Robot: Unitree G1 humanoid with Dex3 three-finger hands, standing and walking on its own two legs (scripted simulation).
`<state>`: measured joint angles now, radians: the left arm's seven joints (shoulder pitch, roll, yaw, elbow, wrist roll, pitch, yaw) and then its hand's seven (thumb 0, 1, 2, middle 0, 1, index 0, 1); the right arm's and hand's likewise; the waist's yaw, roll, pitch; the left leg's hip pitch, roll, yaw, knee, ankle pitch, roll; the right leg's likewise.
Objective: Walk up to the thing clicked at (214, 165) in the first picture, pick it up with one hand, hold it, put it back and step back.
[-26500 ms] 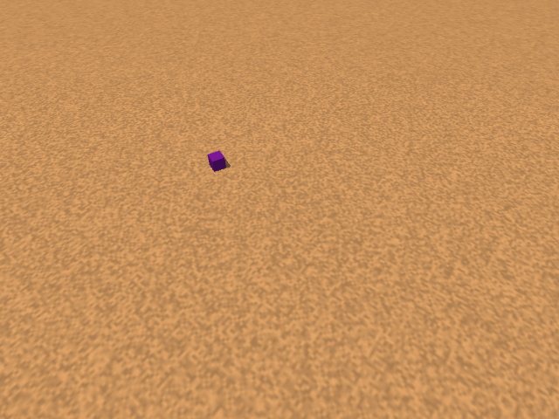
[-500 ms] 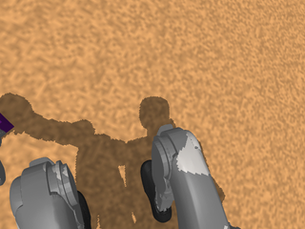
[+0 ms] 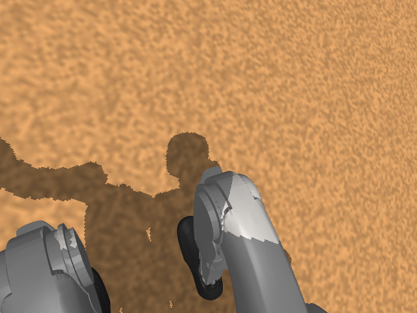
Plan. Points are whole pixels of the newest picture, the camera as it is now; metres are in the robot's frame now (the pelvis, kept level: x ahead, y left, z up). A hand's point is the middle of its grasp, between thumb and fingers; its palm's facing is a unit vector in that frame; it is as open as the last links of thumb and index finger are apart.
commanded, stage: open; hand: left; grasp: from above
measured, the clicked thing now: out of the picture +0.42 +0.34 -0.26
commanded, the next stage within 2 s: withdraw in 0.84 s
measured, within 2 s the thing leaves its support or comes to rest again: neither
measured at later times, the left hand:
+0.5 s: hand out of the picture +0.42 +0.33 -0.24, palm faces -0.34 -0.29 -0.90, open 11.8 cm
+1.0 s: hand out of the picture +0.42 +0.33 -0.23, palm faces -0.36 -0.29 -0.89, open 13.7 cm
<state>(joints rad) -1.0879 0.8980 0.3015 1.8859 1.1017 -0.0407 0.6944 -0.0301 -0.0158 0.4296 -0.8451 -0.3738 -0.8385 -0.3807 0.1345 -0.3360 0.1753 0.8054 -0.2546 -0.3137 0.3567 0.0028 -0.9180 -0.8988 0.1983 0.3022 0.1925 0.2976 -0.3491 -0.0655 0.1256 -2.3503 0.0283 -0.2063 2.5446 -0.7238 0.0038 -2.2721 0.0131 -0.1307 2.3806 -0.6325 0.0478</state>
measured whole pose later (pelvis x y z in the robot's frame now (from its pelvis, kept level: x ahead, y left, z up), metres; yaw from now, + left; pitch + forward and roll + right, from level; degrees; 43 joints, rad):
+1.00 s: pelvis +0.00 +0.00 +0.01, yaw -1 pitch +29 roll -12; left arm -1.06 0.90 0.28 1.84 1.09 -0.03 0.69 0.00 -0.47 0.98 -0.18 -0.95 -0.15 -0.97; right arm 0.14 -0.35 0.18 0.79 -0.24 -0.36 0.39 0.00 -0.90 -0.90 0.20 0.30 0.19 0.30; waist -0.36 -0.09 0.15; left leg -2.34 0.03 -0.22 2.53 -0.73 0.00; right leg -2.25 0.02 -0.14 2.36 -0.63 0.05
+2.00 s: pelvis -0.01 +0.00 +0.04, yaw +4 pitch +34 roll -9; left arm -0.99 0.76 0.09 1.47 1.28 -0.21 0.35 0.00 -0.41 0.98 -0.17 -0.95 -0.16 -0.96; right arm 0.22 -0.30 0.08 0.70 -0.13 -0.04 0.13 0.00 -0.90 -0.89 0.20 0.30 0.20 0.30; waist -0.29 0.00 -0.03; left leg -2.30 0.01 -0.12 2.35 -0.66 0.02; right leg -2.22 -0.02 -0.07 2.24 -0.61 0.04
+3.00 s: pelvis +0.04 +0.00 +0.34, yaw +11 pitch +21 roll -4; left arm 0.20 0.26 0.04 0.12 0.00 0.36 0.09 0.01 0.90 0.90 -0.21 -0.30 -0.20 -0.31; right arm 0.18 -0.20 0.05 0.55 0.04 -0.11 -0.11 0.01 -0.91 -0.89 0.20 0.30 0.20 0.30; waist -0.06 0.03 -0.18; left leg -1.18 0.03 -0.06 1.38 -0.58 0.00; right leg -1.14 -0.02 -0.06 1.31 -0.54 0.02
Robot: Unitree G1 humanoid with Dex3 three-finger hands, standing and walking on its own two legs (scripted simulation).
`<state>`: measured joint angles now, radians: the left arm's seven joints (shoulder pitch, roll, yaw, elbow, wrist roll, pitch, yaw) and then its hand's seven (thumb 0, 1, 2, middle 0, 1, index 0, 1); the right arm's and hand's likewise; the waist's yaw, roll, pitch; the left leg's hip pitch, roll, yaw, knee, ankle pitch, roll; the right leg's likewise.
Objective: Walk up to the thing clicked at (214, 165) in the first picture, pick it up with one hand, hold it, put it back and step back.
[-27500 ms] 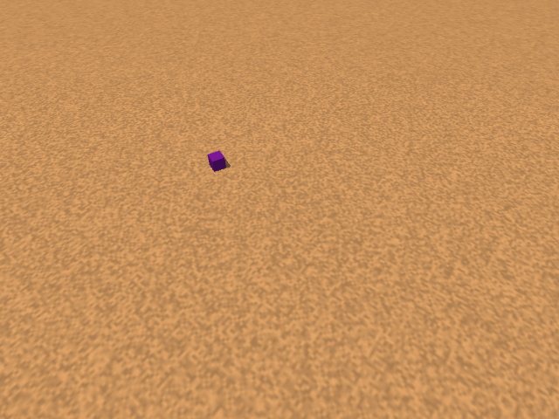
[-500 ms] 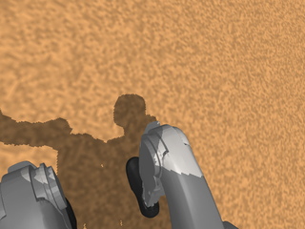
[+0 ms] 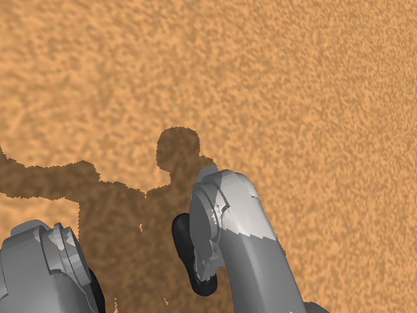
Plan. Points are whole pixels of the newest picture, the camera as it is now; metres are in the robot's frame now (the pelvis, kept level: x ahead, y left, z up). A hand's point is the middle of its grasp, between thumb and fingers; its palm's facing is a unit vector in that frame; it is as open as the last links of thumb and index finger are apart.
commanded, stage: withdraw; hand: left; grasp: from above
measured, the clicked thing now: out of the picture +0.42 +0.34 -0.27
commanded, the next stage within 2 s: home in 0.82 s
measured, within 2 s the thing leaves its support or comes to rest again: neither
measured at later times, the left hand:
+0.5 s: hand out of the picture +0.39 +0.36 -0.09, palm faces -0.49 -0.10 -0.87, open 14.1 cm
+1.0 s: hand out of the picture +0.43 +0.32 -0.13, palm faces -0.47 -0.11 -0.87, open 13.4 cm
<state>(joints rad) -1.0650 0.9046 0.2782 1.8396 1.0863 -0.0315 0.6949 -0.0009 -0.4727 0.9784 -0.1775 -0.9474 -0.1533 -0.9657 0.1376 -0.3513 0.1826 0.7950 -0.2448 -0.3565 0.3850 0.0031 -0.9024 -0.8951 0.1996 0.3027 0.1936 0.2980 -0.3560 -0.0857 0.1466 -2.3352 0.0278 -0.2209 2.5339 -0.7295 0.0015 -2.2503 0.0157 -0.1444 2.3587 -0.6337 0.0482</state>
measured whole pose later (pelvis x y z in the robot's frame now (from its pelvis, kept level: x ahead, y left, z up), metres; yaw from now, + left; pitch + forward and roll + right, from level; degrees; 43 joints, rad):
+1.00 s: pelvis -0.01 +0.00 +0.04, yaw +5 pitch +34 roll -9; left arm -0.99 0.76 0.09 1.47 1.28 -0.21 0.35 0.00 -0.41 0.98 -0.17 -0.95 -0.16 -0.96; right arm 0.22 -0.30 0.08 0.70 -0.13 -0.04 0.13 0.00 -0.90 -0.89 0.20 0.30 0.20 0.30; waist -0.29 0.00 -0.03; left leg -2.30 0.01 -0.12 2.35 -0.66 0.02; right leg -2.22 -0.02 -0.07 2.24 -0.61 0.04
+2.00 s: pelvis +0.04 +0.00 +0.33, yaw +12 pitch +21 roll -4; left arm 0.20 0.26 0.04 0.12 0.00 0.36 0.09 0.01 0.90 0.90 -0.21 -0.30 -0.20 -0.31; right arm 0.18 -0.20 0.05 0.55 0.04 -0.11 -0.11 0.01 -0.91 -0.89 0.20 0.30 0.20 0.30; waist -0.06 0.03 -0.18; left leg -1.18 0.03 -0.06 1.38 -0.58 0.00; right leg -1.14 -0.02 -0.06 1.31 -0.54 0.02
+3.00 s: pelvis +0.08 +0.01 +0.41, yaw +13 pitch +10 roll -3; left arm 0.49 0.22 0.02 -0.12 -0.06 0.45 0.02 0.01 0.74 0.80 -0.19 -0.27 -0.18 -0.27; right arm 0.29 -0.22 0.03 0.55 0.01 -0.23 -0.18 0.02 -0.90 -0.89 0.21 0.30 0.20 0.30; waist -0.04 0.04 -0.15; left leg -0.68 0.03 -0.04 1.01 -0.50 0.00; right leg -0.64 -0.02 -0.06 0.93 -0.46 0.02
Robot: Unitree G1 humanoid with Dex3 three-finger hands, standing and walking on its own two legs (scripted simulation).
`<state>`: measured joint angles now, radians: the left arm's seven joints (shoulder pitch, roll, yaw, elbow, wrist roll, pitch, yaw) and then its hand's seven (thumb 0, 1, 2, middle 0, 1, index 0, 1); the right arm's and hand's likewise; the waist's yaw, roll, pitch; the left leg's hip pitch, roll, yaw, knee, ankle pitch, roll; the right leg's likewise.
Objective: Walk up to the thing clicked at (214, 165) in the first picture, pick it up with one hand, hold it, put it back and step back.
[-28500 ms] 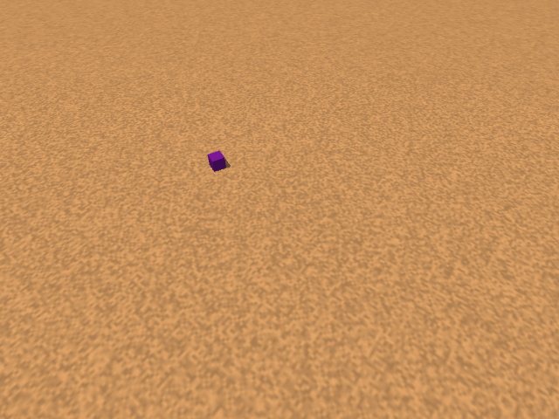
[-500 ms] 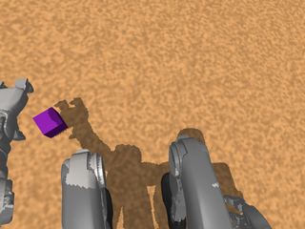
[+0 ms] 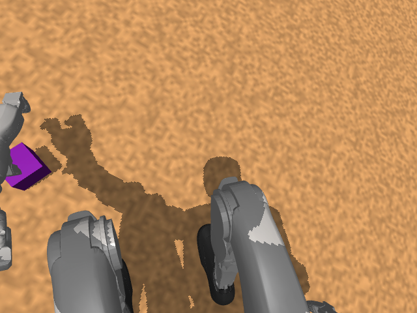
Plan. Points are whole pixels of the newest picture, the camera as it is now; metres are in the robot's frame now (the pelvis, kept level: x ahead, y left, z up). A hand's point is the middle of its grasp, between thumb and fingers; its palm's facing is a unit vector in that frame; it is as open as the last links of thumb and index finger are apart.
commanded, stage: home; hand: left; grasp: from above
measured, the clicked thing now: (23, 167) +0.45 +0.30 -0.31
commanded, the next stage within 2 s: none
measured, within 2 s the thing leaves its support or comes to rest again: neither
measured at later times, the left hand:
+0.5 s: hand out of the picture +0.36 +0.27 -0.01, palm faces -0.30 -0.61 -0.74, open 8.4 cm
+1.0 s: hand out of the picture +0.26 +0.21 +0.20, palm faces +0.12 -0.95 -0.28, open 7.4 cm
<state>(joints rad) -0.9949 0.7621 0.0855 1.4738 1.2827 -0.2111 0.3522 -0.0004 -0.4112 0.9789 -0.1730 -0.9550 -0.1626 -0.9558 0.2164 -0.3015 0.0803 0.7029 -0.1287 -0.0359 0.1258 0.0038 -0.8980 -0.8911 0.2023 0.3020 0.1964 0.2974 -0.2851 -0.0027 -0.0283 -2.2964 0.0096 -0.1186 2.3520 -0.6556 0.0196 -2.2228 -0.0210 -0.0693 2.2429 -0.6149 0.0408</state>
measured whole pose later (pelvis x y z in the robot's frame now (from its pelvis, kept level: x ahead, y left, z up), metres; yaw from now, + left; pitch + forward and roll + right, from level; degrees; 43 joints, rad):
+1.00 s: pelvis +0.05 +0.00 +0.29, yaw +6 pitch +21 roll -4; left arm 0.20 0.26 0.04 0.12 0.00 0.36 0.09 0.01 0.90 0.90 -0.21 -0.30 -0.20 -0.31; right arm 0.18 -0.20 0.05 0.55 0.04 -0.11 -0.11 0.01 -0.91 -0.89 0.20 0.30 0.20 0.30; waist -0.06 0.03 -0.18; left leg -1.18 0.03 -0.06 1.38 -0.58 0.00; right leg -1.14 -0.02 -0.06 1.31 -0.54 0.02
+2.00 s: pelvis +0.09 +0.00 +0.37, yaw +8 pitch +10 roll -3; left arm 0.49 0.22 0.02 -0.12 -0.06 0.45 0.02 0.01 0.74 0.80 -0.19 -0.27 -0.18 -0.27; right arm 0.29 -0.22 0.03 0.55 0.01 -0.23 -0.18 0.02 -0.90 -0.89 0.21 0.30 0.20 0.30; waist -0.04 0.04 -0.15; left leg -0.68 0.03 -0.04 1.01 -0.50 0.00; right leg -0.64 -0.02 -0.06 0.93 -0.46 0.02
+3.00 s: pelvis +0.09 +0.00 +0.37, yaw +8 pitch +10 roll -3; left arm 0.50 0.23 0.02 -0.14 -0.05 0.47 0.02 0.01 0.72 0.79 -0.18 -0.27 -0.18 -0.27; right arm 0.29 -0.22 0.03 0.55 0.01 -0.23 -0.18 0.02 -0.90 -0.89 0.21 0.30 0.20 0.30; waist -0.03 0.04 -0.16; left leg -0.69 0.03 -0.04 1.02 -0.50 0.00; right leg -0.65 -0.01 -0.06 0.95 -0.47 0.02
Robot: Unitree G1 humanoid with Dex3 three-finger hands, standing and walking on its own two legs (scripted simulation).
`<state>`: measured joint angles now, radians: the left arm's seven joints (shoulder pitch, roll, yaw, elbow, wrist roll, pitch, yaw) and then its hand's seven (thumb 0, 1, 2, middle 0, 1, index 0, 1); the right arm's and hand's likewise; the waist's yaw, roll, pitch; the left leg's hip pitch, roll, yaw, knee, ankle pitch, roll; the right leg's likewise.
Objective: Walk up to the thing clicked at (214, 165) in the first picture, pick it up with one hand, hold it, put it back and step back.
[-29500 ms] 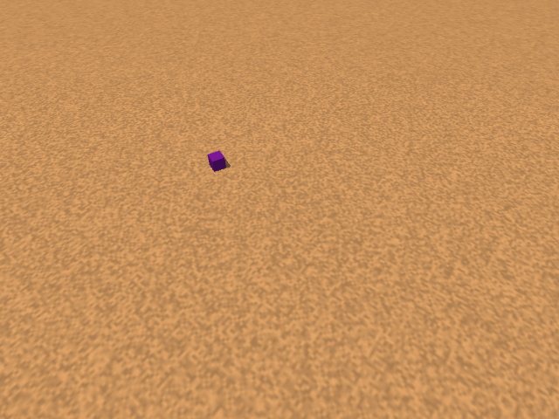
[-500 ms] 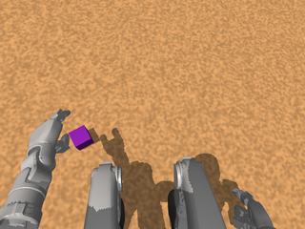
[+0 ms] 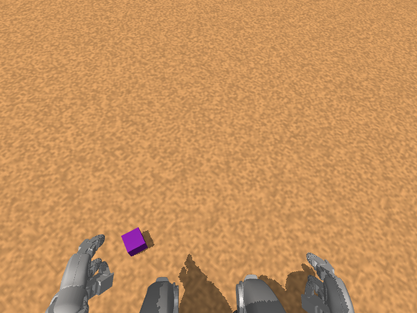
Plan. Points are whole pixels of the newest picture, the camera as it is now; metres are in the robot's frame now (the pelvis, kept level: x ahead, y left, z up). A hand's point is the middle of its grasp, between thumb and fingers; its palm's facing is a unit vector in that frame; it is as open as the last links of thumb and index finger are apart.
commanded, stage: home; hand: left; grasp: from above
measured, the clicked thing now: (134, 241) +0.43 +0.26 -0.60
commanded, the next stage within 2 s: none
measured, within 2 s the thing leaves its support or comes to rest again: neither
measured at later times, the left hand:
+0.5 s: hand (88, 294) +0.19 +0.18 +0.03, palm faces +0.08 -0.98 -0.20, open 7.4 cm
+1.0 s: hand (91, 289) +0.20 +0.18 +0.03, palm faces +0.07 -0.98 -0.20, open 8.4 cm
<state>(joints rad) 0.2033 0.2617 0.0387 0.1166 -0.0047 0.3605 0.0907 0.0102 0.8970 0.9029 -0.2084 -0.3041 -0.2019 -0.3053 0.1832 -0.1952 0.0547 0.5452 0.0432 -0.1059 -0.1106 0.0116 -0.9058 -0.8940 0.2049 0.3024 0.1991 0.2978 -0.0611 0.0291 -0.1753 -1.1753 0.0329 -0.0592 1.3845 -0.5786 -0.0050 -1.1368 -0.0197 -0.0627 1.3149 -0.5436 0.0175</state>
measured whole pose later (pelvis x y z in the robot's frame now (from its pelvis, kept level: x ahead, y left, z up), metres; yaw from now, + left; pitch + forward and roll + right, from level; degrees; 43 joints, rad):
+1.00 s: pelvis +0.04 +0.00 +0.08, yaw +1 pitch +10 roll -3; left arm 0.49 0.22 0.02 -0.12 -0.06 0.45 0.02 0.01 0.74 0.80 -0.19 -0.27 -0.18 -0.27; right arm 0.29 -0.22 0.03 0.55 0.01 -0.23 -0.18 0.02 -0.90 -0.89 0.21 0.30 0.20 0.30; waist -0.04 0.04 -0.15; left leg -0.68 0.03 -0.04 1.01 -0.50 0.00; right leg -0.64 -0.02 -0.06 0.93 -0.46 0.02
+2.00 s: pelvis +0.04 +0.00 +0.07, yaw +1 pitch +10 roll -3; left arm 0.50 0.23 0.02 -0.14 -0.05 0.47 0.02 0.01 0.72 0.79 -0.18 -0.27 -0.18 -0.27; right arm 0.29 -0.22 0.03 0.55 0.01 -0.23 -0.18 0.02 -0.90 -0.89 0.21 0.30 0.20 0.30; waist -0.03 0.04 -0.16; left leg -0.69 0.03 -0.04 1.02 -0.50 0.00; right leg -0.65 -0.01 -0.06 0.95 -0.47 0.02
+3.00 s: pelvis +0.03 +0.01 +0.13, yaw +1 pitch -3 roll +0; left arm 0.21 0.27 0.03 1.05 0.03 0.02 0.03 0.01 0.90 0.90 -0.20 -0.30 -0.20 -0.30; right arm 0.18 -0.28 -0.04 1.05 -0.04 0.00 -0.02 0.01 -0.91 -0.89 0.20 0.30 0.20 0.30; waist 0.02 0.00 0.06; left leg -0.16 -0.01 0.01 0.48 -0.26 0.01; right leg -0.16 -0.05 -0.02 0.47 -0.24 0.04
